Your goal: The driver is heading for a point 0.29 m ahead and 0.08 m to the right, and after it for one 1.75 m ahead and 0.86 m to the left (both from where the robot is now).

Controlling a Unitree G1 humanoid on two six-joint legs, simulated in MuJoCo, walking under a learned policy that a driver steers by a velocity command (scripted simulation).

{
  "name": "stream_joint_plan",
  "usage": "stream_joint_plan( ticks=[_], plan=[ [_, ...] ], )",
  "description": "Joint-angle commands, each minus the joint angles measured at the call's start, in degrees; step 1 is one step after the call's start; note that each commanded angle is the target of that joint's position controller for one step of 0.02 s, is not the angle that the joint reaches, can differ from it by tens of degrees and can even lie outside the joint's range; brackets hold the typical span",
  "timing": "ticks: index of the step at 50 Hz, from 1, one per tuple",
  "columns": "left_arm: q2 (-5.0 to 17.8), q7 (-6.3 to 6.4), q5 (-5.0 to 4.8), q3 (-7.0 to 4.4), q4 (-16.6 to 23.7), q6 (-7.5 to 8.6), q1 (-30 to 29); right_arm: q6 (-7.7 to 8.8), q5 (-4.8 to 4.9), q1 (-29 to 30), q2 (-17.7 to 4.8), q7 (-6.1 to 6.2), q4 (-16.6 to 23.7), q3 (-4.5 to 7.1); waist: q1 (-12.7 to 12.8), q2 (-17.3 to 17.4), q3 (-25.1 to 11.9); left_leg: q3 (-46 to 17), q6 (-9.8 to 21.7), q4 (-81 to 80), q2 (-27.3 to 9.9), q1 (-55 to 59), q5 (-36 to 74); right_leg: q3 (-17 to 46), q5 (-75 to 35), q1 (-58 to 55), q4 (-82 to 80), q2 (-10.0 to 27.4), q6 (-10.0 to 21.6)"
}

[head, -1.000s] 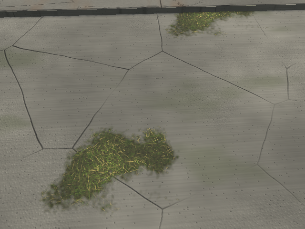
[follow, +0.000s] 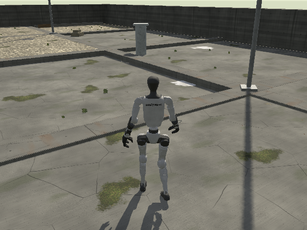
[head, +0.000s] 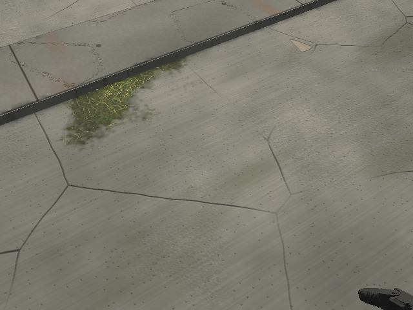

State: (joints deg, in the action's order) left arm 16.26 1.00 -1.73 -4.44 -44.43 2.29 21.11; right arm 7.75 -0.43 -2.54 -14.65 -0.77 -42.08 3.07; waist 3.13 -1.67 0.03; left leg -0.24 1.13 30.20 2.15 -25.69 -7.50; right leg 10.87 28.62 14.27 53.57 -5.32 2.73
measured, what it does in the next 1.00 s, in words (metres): walks ahead: right foot, then left foot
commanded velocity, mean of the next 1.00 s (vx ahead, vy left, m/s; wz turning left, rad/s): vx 0.35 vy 0.00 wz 0.16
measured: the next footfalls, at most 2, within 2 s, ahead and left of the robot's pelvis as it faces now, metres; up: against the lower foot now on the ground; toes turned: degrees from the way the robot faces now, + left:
right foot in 0.42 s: +0.35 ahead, -0.18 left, +0.00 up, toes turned -5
left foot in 0.86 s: +0.51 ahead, +0.08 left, +0.00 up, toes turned +12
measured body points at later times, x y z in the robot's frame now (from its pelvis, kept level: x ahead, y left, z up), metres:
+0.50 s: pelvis +0.25 -0.06 +0.00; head +0.29 -0.07 +0.45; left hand +0.49 +0.16 -0.07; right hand +0.23 -0.34 -0.13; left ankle +0.12 +0.11 -0.66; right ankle +0.31 -0.17 -0.73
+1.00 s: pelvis +0.40 -0.02 +0.00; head +0.45 +0.01 +0.45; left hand +0.49 +0.28 -0.11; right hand +0.62 -0.26 -0.08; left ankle +0.47 +0.07 -0.73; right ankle +0.38 -0.19 -0.64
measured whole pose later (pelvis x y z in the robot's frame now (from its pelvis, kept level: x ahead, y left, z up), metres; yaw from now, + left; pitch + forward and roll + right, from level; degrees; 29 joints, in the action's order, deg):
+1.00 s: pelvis +0.40 -0.02 +0.00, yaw +14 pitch +3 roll -2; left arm 17.1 1.8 0.1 -4.4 -42.7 0.6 6.1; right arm -0.2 0.2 -8.4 -17.2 -1.3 -37.9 4.4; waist -0.6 -1.0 3.6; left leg -0.7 4.2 31.1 2.6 -26.6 -7.3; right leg 0.7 29.2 28.2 66.7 1.1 -2.4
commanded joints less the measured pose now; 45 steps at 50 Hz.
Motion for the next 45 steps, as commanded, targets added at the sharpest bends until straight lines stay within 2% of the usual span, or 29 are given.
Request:
stream_joint_plan(
  ticks=[1, 2, 3, 5, 7, 9, 11, 13, 15, 17, 19, 20, 21, 22, 23, 24, 25, 26, 27, 28, 30, 32, 35, 38, 41, 42, 43, 44, 45],
  plan=[
    [8.4, -0.04, -0.02, -1.17, 6.4, 0.83, -2.6, -1.09, 0.45, -12.6, -7.5, 0.64, 0.8, 2.58, -7.8, 7.2, -6.6, -30.2, 10.5, -13.3, -23.1, 33.3, -17.2, -2.1, -3.1, 32.3, 22.0, 7.1, -1.3],
    [7.6, -0.20, 0.61, -1.27, 7.2, 0.68, -4.9, -1.47, 0.16, -10.1, -6.4, 0.60, 0.6, 2.11, -6.4, 5.7, -2.3, -24.2, 9.7, -15.2, -20.6, 25.9, -11.6, -3.0, -6.4, 30.7, 19.3, 8.7, -1.3],
    [6.6, -0.43, 0.63, -1.44, 7.5, 0.39, -5.1, -1.47, -0.21, -8.6, -5.3, 0.61, 0.4, 1.65, -4.9, 6.8, -0.5, -19.5, 8.9, -16.8, -18.6, 21.3, -7.6, -3.1, -8.4, 28.4, 17.1, 10.5, -1.2],
    [4.1, -0.81, 0.06, -1.02, 7.8, -0.30, -4.2, -1.08, -0.10, -8.1, -5.6, 0.43, -0.4, 1.84, -3.8, 8.3, 0.4, -12.9, 9.1, -19.7, -16.8, 16.9, -2.5, -4.7, -10.5, 25.6, 14.9, 11.8, -1.4],
    [3.3, -0.78, 0.29, -0.82, 9.1, -0.68, -5.7, -0.57, 0.04, -8.7, -7.2, 0.38, -1.3, 2.44, -3.6, 7.0, 0.7, -8.6, 10.2, -21.2, -17.2, 17.0, 3.3, -4.8, -13.8, 27.2, 11.9, 12.4, -2.0],
    [1.9, -0.73, 0.80, -0.21, 9.6, -0.30, -7.4, -0.42, 0.01, -11.3, -8.1, 0.11, -2.9, 2.63, -4.1, 5.0, 0.2, -6.5, 11.3, -21.7, -16.9, 17.8, 8.0, -4.1, -17.8, 27.0, 5.8, 11.9, -2.2],
    [1.2, -1.30, 1.21, 0.39, 10.3, 0.44, -10.4, -0.95, 0.80, -11.5, -8.7, -0.04, -3.7, 2.50, -4.1, 4.9, 0.8, -3.6, 11.0, -21.8, -15.2, 18.2, 10.6, -6.7, -23.2, 25.4, -2.9, 11.9, -2.1],
    [0.6, -2.00, 1.34, 0.95, 11.2, 1.37, -15.4, -1.68, 1.72, -12.6, -9.6, -0.04, -4.1, 2.49, -5.8, 4.9, 2.1, -1.7, 10.2, -21.3, -13.6, 17.2, 10.5, -9.7, -27.5, 22.0, -11.5, 10.8, -2.2],
    [0.7, -2.68, 0.85, 1.12, 12.3, 1.97, -19.6, -2.27, 2.14, -15.9, -11.1, -0.08, -5.1, 2.70, -7.5, 5.3, 2.8, -2.9, 10.1, -20.4, -14.5, 18.3, 9.7, -11.0, -27.6, 19.7, -16.5, 9.4, -2.7],
    [2.1, -3.12, 0.38, 0.76, 13.2, 2.47, -21.3, -2.88, 2.41, -17.5, -12.1, -0.01, -5.9, 2.87, -7.4, 6.6, 2.9, -5.1, 9.5, -18.2, -16.2, 21.3, 9.5, -10.6, -25.0, 18.2, -20.5, 8.4, -2.2],
    [4.1, -3.16, 0.36, -0.10, 12.7, 2.98, -18.4, -3.54, 2.64, -17.4, -12.9, 0.23, -6.5, 2.98, -4.6, 8.0, 1.5, -6.6, 8.1, -14.2, -17.2, 22.5, 12.0, -10.9, -22.8, 12.0, -24.8, 7.0, -0.9],
    [5.8, -2.82, 0.72, -1.10, 11.1, 3.11, -13.1, -3.71, 2.73, -17.0, -12.4, 0.36, -6.6, 2.70, -1.3, 7.6, -1.5, -5.0, 6.7, -8.3, -15.4, 21.1, 18.3, -11.9, -23.6, 3.0, -27.4, 5.7, 0.4],
    [8.9, -2.17, 1.45, -2.57, 9.0, 3.12, -4.8, -3.54, 2.22, -17.2, -10.0, 0.38, -6.5, 1.85, 2.5, 6.4, -7.5, -2.4, 4.5, 2.8, -12.1, 15.8, 18.1, -9.9, -25.3, -10.8, -26.3, 8.1, 2.4],
    [14.1, -1.09, 2.58, -3.83, 8.1, 2.64, 5.3, -3.12, -0.09, -17.3, -4.9, 0.28, -4.3, -0.04, 5.6, -3.9, -17.8, 1.0, 1.5, 23.2, -7.5, 2.8, -2.8, 4.8, -29.3, -28.1, -23.8, 22.5, 6.3],
    [15.5, -1.43, 3.20, -3.64, 7.8, 2.27, 5.3, -2.08, 1.80, -23.1, -2.0, 0.16, -3.5, -0.85, 2.2, -17.2, -23.9, -3.1, -0.1, 37.8, -1.5, -13.3, -27.5, 27.2, -17.9, -36.9, -31.8, 31.6, 13.7],
    [10.2, -1.69, 2.58, -2.42, 7.8, 2.36, 3.9, -2.02, 3.28, -19.7, -8.4, 0.24, -4.4, 0.92, 3.7, -9.1, -17.3, -6.7, -0.1, 43.8, -4.3, -18.7, -25.0, 24.2, -12.3, -31.6, -34.2, 29.3, 12.2],
    [7.7, -1.69, 2.04, -1.41, 7.8, 2.57, 0.0, -2.22, 3.35, -16.0, -9.6, 0.33, -3.3, 1.45, 2.5, -7.8, -9.8, -5.6, 0.0, 43.7, -5.9, -20.1, -20.2, 14.8, -19.7, -24.4, -34.9, 27.4, 10.4],
    [5.7, -1.94, 2.20, -0.67, 7.9, 2.80, -4.2, -2.86, 2.61, -14.9, -8.6, 0.76, -3.6, 1.51, 0.2, -4.4, -6.6, -5.0, -0.8, 41.8, -7.6, -17.1, -16.7, 7.9, -30.6, -17.4, -35.7, 24.8, 9.4],
    [4.0, -2.23, 2.28, -0.31, 7.8, 3.06, -7.7, -3.75, 1.84, -15.1, -8.1, 1.06, -3.8, 1.86, -2.0, -4.6, -3.8, -4.8, -1.6, 39.2, -8.5, -14.2, -14.9, 1.7, -39.9, -11.8, -36.5, 22.7, 8.7],
    [3.6, -2.13, 2.59, -0.35, 7.6, 3.34, -9.9, -4.75, 1.87, -16.6, -7.1, 1.12, -4.1, 1.97, -3.9, -5.6, -3.2, -4.7, -2.2, 38.1, -9.1, -10.5, -13.7, -2.5, -45.2, -7.8, -37.3, 21.8, 8.2],
    [4.3, -1.45, 2.86, -0.82, 6.9, 3.85, -12.0, -6.23, 1.88, -16.6, -5.1, 1.16, -3.3, 1.81, -5.6, -4.8, -2.3, -3.3, -3.4, 36.2, -8.3, -8.9, -11.0, -7.7, -51.7, -4.2, -39.1, 21.6, 8.9],
    [5.7, -0.45, 2.77, -1.40, 6.1, 3.68, -12.6, -6.96, 1.39, -13.8, -3.9, 1.06, -1.3, 1.52, -5.6, -4.2, -1.0, -2.7, -4.0, 29.6, -8.4, -9.8, -6.6, -11.6, -52.3, -3.4, -40.3, 21.8, 9.1],
    [7.1, 0.85, 2.38, -1.92, 5.3, 2.59, -12.7, -7.05, 0.94, -9.9, -3.1, -0.35, 0.7, 1.08, -4.3, -3.9, -2.0, -0.4, -3.3, 18.0, -7.7, -5.4, 3.2, -17.5, -49.5, -3.7, -39.8, 20.4, 8.0],
    [8.5, 1.21, 1.25, -2.40, 4.3, 1.64, -12.4, -7.42, 0.78, -6.8, -4.7, -1.76, 3.2, 1.68, -3.5, -3.9, -2.8, 0.5, -1.9, 11.6, -6.9, -3.1, 4.2, -18.7, -47.3, -6.7, -37.1, 21.8, 6.9],
    [9.6, 1.15, -0.26, -2.98, 3.8, 0.70, -13.2, -7.96, 0.61, -6.5, -6.7, -2.49, 5.0, 2.74, -4.2, -4.0, -2.7, 2.5, 0.7, 6.8, -5.2, -1.1, -1.2, -18.7, -47.1, -9.1, -30.3, 23.0, 5.0],
    [9.6, 1.24, -0.72, -3.03, 3.8, 0.41, -13.9, -7.93, 0.50, -9.1, -7.3, -2.42, 4.6, 3.29, -5.8, -3.1, -3.7, 4.2, 2.1, 2.6, -3.3, 3.3, 0.6, -20.0, -48.7, -8.8, -24.9, 21.6, 3.5],
    [8.2, 1.11, -0.38, -2.69, 3.1, 0.24, -11.5, -7.75, 0.23, -13.6, -10.0, -1.74, 3.5, 4.60, -7.2, 0.5, -6.3, 4.3, 4.1, -1.5, -0.8, 11.2, 7.2, -21.6, -46.8, -6.9, -15.5, 18.1, 1.0],
    [6.4, 0.85, 1.93, -1.95, 3.9, 0.29, -9.1, -7.68, 0.05, -16.8, -17.1, -0.21, 4.1, 6.52, -7.5, 13.0, -8.8, -10.6, 8.5, -3.1, -11.0, 21.9, 37.3, -23.7, -27.0, 4.4, 1.5, 12.8, -4.0],
    [2.9, 0.37, 4.01, -0.50, 5.3, 0.19, -4.4, -7.45, -1.02, -14.4, -20.5, 0.16, 6.5, 6.30, -2.6, 20.2, -16.1, -32.5, 21.6, -2.9, -23.5, 33.7, 46.4, -16.1, 14.4, 20.5, 19.4, 3.5, -7.5]
  ],
)
Keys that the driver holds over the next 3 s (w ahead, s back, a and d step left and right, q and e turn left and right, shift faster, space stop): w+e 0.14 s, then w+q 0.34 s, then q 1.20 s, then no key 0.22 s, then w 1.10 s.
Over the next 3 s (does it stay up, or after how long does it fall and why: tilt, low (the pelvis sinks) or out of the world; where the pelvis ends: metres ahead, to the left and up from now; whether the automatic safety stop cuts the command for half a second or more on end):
stays up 0.70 0.27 0.02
